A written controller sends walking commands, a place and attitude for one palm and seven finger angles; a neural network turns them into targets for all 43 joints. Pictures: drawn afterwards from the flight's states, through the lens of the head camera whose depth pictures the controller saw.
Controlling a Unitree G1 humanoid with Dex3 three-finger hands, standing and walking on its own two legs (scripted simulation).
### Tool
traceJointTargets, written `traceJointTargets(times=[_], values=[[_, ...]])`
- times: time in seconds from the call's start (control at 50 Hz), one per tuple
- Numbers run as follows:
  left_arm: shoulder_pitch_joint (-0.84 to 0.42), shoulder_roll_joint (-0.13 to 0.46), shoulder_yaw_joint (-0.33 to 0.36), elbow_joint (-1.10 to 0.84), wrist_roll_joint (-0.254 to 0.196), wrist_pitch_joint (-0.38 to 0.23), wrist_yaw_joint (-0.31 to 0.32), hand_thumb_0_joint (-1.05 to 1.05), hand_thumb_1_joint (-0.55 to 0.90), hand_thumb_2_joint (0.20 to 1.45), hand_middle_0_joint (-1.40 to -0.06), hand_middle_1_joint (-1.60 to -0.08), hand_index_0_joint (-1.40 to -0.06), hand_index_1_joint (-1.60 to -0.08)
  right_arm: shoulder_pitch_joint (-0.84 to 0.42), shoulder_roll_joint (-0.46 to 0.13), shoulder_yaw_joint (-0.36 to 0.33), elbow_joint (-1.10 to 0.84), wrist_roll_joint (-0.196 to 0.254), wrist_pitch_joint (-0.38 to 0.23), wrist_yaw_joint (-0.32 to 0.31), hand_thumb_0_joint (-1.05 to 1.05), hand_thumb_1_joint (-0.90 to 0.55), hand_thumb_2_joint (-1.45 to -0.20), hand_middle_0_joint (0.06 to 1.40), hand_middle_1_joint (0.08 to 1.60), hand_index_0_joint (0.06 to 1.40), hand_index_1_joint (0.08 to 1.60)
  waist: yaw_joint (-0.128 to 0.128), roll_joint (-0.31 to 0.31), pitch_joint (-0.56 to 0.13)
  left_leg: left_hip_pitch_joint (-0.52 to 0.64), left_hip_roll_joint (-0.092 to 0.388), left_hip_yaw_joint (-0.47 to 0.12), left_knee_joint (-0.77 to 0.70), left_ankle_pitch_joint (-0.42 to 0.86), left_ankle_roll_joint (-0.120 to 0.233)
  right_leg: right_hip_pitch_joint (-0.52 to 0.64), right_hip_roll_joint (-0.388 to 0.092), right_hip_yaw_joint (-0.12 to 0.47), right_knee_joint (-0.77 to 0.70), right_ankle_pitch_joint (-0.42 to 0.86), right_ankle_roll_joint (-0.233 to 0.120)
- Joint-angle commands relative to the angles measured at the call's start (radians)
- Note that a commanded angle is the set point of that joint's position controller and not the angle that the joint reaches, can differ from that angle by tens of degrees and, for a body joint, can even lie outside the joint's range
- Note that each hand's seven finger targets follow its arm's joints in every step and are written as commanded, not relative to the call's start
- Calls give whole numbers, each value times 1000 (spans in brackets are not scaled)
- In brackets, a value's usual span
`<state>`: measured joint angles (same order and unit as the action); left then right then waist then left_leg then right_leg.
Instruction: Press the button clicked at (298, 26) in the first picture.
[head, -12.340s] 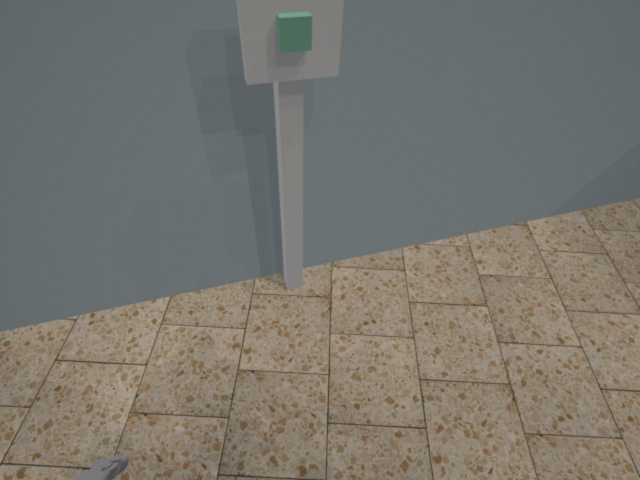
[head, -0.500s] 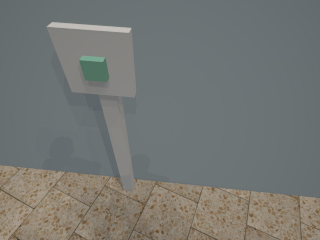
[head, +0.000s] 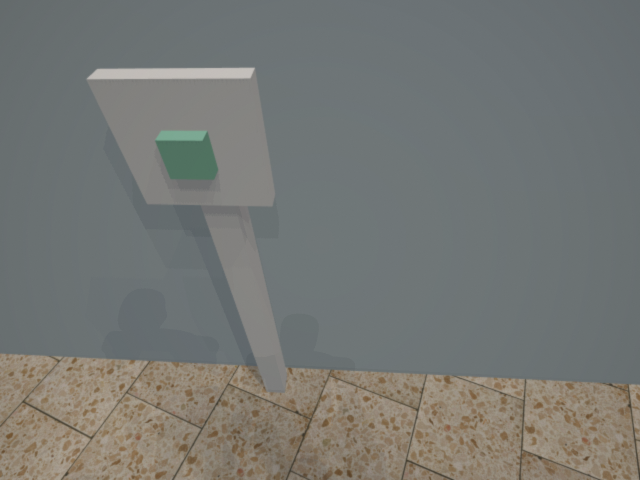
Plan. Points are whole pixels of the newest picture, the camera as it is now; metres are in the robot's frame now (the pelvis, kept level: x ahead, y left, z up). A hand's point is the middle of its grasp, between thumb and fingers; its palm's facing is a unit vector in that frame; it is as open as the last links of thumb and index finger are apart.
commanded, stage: look again from close up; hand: left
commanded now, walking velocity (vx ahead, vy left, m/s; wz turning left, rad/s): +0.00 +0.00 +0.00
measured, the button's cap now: (189, 154) +0.49 +0.21 +0.17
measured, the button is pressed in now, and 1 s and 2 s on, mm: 0 0 0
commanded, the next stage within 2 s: raise the hand and make a fist in 0.10 s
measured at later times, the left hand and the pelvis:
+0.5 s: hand (208, 393) +0.21 +0.15 +0.03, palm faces +0.04 -1.00 -0.01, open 6.3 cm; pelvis +0.00 -0.01 -0.03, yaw +0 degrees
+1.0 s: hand (181, 406) +0.20 +0.17 +0.03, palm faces -0.08 -1.00 -0.03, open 3.2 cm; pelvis -0.01 -0.01 -0.04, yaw +0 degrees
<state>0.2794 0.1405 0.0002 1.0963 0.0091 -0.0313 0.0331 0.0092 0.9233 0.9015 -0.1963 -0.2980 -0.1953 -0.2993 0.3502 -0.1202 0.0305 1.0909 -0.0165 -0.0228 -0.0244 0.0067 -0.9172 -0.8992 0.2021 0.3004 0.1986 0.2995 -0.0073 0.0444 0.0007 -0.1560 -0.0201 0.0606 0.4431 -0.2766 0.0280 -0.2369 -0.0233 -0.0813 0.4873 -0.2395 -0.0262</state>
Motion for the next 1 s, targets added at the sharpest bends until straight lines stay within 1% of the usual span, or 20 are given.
traceJointTargets(times=[0.0,0.16,0.18,0.2,0.22,0.24,0.26,0.28,0.32,0.38,0.42,0.44,0.48,0.56,0.62,0.7,0.76,0.84,0.9,0.98], values=[[66,80,6,-15,-3,-4,4,0,900,900,-200,-300,-200,-300,54,-98,-19,-16,1,-19,-5,0,-900,-900,200,300,200,300,16,-55,80,-110,116,-121,-119,129,17,64,-87,104,-76,104,-25],[59,92,8,-10,-3,-2,5,0,900,900,-200,-300,-200,-300,33,-104,-18,6,2,-15,-7,0,-900,-900,200,300,200,300,12,-26,56,-60,119,-104,-108,190,10,86,-92,106,-79,171,-26],[144,130,13,29,8,-13,45,0,900,900,-200,-300,-200,-300,-72,-144,-36,-59,16,-19,1,0,-900,-900,200,300,200,300,55,-250,76,-139,143,-64,90,205,-16,82,-141,142,-66,579,6],[-646,353,143,-1509,-197,-242,21,0,900,900,-228,-330,-228,-330,-92,-333,-68,-418,63,-174,-41,0,-900,-900,200,300,200,300,-78,28,-414,105,21,-68,-24,267,10,131,-49,120,-12,384,-5],[-183,285,119,-1275,-121,-181,50,0,900,900,-255,-360,-255,-360,-177,-235,-30,-370,46,-263,-77,0,-900,-900,200,300,200,300,20,203,-384,154,42,-39,-42,399,5,128,-1,84,15,206,-30],[-144,190,71,-1192,-150,-132,101,0,900,900,-282,-390,-282,-390,-168,-241,-45,-310,48,-293,-81,0,-900,-900,200,300,200,300,-4,232,-292,64,49,-38,-28,314,-28,65,0,36,16,104,-21],[135,-4,-30,-1009,-151,-39,103,0,900,900,-310,-420,-310,-420,-130,-187,-43,-302,61,-298,-65,0,-900,-900,200,300,200,300,-9,150,-162,-13,48,-70,-44,250,-32,3,1,13,5,63,-8],[5,15,-24,-1207,-197,-62,82,0,900,900,-337,-450,-337,-450,-170,-228,-47,-382,74,-312,-63,0,-900,-900,200,300,200,300,-17,97,-35,-66,44,-97,-36,197,-29,-22,-7,6,-7,70,-3],[41,79,47,-1202,-178,-154,48,0,900,900,-393,-510,-393,-510,-166,-251,-75,-432,46,-338,-62,0,-900,-900,200,300,200,300,-44,-94,-13,-133,23,-91,38,115,-13,-117,4,-9,-11,-8,6],[408,2,86,-976,-212,-301,-81,0,900,900,-475,-600,-475,-600,-205,-233,-104,-517,31,-332,-28,0,-900,-900,200,300,200,300,45,-349,16,-318,9,-66,157,83,-20,-192,12,-9,88,-34,14],[524,4,113,-983,-241,-433,-207,0,900,900,-530,-660,-530,-660,-232,-238,-122,-574,29,-315,9,0,-900,-900,200,300,200,300,72,-337,-46,-414,-8,-43,234,85,-35,-167,8,9,177,71,12],[564,43,150,-973,-242,-484,-271,0,900,900,-558,-690,-558,-690,-238,-247,-134,-606,32,-303,33,0,-900,-900,200,300,200,300,84,-247,-69,-412,-17,-33,268,104,-43,-141,-5,32,205,138,1],[526,155,231,-1033,-237,-525,-357,0,900,900,-613,-750,-613,-750,-280,-258,-139,-670,39,-282,46,0,-900,-900,200,300,200,300,87,-138,-135,-446,-29,-13,325,109,-36,-127,-25,72,245,202,-3],[355,189,268,-1374,-281,-478,-334,0,900,900,-723,-870,-723,-870,-286,-231,-122,-767,46,-231,18,0,-900,-900,200,300,200,300,78,13,-271,-426,-28,3,351,107,-14,-121,-20,111,263,146,3],[204,169,260,-1534,-290,-526,-250,0,900,900,-805,-960,-805,-960,-192,-196,-109,-748,39,-225,-1,0,-900,-900,200,300,200,300,20,99,-282,-379,-5,-37,381,124,-9,-191,-1,104,271,154,4],[46,139,132,-1546,-265,-609,-276,0,900,900,-915,-1080,-915,-1080,-160,-226,-81,-696,41,-253,-18,0,-900,-900,200,300,200,300,-78,30,-191,-394,22,-81,428,18,9,-347,17,98,253,-33,3],[-17,183,98,-1454,-265,-556,-377,0,900,900,-997,-1170,-997,-1170,-166,-252,-67,-679,59,-284,-32,0,-900,-900,200,300,200,300,-98,-5,-171,-406,28,-102,411,-54,15,-334,13,111,209,-133,7],[168,293,266,-1248,-292,-300,-431,0,900,900,-1107,-1290,-1107,-1290,-215,-247,-65,-695,83,-277,-49,0,-900,-900,200,300,200,300,7,-74,-227,-441,15,-90,348,-42,9,-160,-19,153,128,-187,22],[204,281,350,-1365,-361,-178,-379,0,900,900,-1190,-1380,-1190,-1380,-276,-208,-48,-734,84,-255,-59,0,-900,-900,200,300,200,300,65,-82,-264,-413,8,-78,294,10,-1,-50,-37,133,117,-123,32],[220,251,402,-1492,-384,-193,-256,0,900,900,-1300,-1500,-1300,-1500,-251,-184,-45,-714,73,-268,-48,0,-900,-900,200,300,200,300,80,-39,-210,-362,25,-84,231,86,-12,-44,-3,67,142,-5,17]])
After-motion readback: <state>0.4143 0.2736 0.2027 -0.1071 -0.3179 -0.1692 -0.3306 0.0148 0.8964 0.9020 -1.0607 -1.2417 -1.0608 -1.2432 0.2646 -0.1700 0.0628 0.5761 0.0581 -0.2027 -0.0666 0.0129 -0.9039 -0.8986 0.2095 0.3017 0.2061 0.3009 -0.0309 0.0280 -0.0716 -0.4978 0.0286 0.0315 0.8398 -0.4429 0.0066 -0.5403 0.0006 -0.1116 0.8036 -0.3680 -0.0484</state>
